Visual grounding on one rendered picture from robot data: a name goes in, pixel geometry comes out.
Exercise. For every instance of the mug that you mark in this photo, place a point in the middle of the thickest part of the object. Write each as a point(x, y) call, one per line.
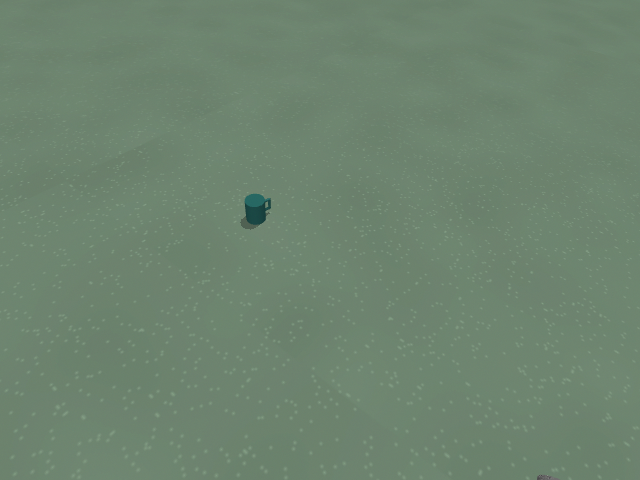
point(255, 208)

